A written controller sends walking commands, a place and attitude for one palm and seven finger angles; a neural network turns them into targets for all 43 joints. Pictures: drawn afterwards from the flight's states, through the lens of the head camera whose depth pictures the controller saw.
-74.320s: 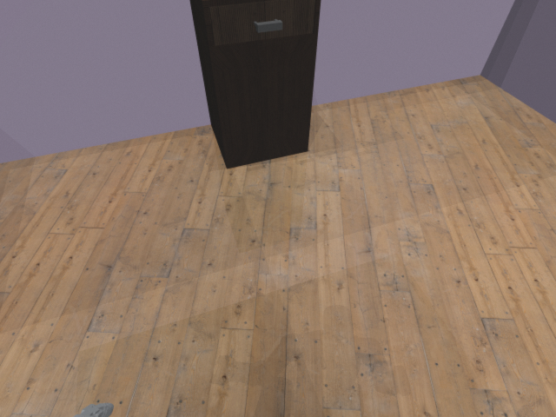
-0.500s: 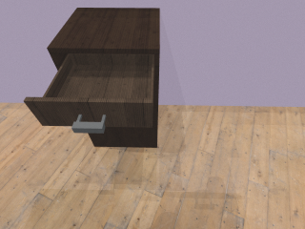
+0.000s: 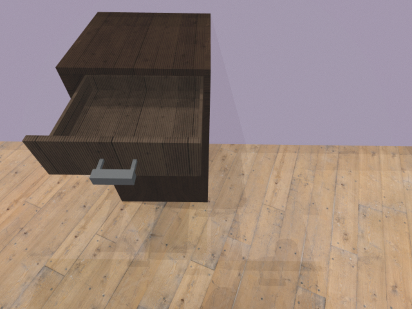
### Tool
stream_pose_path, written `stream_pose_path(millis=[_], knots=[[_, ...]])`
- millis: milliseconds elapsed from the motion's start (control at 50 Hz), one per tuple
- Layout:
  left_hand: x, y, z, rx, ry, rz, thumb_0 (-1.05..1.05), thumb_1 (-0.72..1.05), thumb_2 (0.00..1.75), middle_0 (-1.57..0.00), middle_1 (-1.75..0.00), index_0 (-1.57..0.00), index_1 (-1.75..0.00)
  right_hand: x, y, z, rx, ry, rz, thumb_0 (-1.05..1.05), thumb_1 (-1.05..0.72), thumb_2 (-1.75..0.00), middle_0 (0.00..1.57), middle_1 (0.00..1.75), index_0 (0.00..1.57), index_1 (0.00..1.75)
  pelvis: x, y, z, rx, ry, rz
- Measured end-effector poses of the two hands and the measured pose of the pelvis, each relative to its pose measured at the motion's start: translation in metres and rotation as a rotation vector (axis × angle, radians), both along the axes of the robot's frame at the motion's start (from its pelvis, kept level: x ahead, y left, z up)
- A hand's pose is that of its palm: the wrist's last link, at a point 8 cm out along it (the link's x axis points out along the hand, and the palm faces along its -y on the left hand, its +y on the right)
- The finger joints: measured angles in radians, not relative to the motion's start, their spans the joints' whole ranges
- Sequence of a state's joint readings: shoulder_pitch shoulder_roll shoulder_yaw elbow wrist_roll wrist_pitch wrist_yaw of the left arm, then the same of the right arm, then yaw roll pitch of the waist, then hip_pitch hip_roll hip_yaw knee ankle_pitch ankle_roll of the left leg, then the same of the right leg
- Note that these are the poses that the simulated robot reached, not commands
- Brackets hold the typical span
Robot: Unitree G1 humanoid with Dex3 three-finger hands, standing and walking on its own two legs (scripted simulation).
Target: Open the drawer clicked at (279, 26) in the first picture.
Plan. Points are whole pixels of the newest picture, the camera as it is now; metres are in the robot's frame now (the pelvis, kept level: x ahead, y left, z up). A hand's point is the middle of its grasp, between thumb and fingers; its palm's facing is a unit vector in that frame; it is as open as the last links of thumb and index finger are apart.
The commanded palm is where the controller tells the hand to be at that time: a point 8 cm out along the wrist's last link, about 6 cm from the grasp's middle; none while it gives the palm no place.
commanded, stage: look to check the result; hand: left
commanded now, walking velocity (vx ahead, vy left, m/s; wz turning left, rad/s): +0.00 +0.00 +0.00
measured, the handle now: (115, 169) +0.44 +0.26 -0.04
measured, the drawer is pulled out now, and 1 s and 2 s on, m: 0.29 0.29 0.29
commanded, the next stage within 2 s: stand and wait in 0.50 s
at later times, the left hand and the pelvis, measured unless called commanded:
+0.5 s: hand out of the picture -0.01 +0.15 -0.18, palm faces +0.06 -0.98 -0.17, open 7.4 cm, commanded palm none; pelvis +0.01 -0.01 +0.00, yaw +0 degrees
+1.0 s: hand out of the picture +0.00 +0.14 -0.17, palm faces +0.05 -0.98 -0.18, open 7.4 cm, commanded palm none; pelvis +0.02 -0.02 +0.00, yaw +0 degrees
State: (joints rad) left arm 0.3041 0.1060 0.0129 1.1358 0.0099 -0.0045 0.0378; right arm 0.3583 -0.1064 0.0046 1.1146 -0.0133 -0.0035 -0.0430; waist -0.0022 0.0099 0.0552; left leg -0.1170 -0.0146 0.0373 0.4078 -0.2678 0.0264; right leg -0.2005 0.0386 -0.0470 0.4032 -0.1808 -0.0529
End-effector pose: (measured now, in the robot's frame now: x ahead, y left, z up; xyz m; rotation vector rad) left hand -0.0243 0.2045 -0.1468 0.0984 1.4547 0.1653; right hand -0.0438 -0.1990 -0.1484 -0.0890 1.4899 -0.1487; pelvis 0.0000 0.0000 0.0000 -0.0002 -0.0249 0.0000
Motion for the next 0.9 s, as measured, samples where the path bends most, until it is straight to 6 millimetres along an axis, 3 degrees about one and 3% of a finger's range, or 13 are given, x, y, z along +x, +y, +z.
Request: stream_pose_path(millis=[480,900], knots=[[0.012,-0.008,0.001,0.008,-0.005,0.006,0.0,0.91,0.9,-0.2,-0.3,-0.2,-0.3,0.02,-0.004,-0.001,0.012,-0.014,0.007,0.0,-0.91,-0.9,0.2,0.29,0.2,0.3,0.011,-0.009,0.0,-0.001,0.004,0.005],[0.02,-0.012,0.002,0.017,-0.006,0.0,0.0,0.91,0.9,-0.2,-0.3,-0.2,-0.3,0.02,-0.014,-0.002,0.006,0.0,0.0,0.0,-0.91,-0.9,0.2,0.29,0.2,0.3,0.016,-0.016,0.0,0.0,0.003,0.0]])
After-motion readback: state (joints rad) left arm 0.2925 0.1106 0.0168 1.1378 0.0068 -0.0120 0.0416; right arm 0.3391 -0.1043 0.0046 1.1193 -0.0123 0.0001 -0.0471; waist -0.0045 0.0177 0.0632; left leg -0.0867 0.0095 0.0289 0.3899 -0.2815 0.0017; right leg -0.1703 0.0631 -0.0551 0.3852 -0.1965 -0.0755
